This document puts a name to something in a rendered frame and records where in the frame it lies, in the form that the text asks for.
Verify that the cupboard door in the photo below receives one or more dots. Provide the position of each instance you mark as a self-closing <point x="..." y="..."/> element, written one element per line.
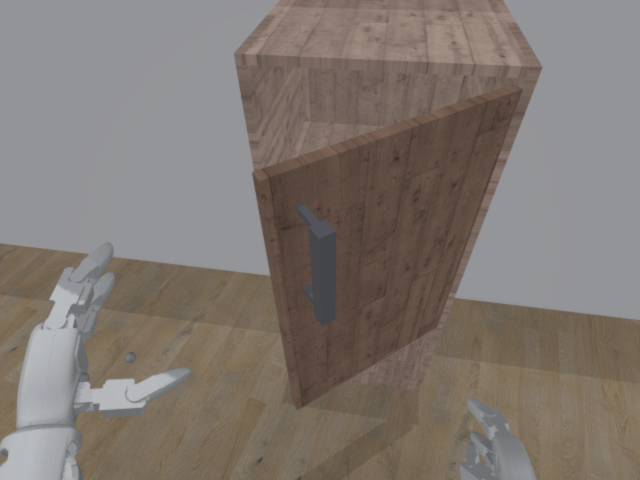
<point x="403" y="200"/>

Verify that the robot left hand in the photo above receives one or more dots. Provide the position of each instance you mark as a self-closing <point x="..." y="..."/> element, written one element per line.
<point x="49" y="390"/>

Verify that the robot right hand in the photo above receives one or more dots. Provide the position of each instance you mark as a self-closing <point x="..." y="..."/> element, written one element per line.
<point x="506" y="457"/>

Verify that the handle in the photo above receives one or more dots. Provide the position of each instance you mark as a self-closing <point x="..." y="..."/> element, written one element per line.
<point x="322" y="238"/>

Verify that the robot left forearm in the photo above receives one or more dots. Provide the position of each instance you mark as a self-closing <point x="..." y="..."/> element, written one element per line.
<point x="42" y="452"/>

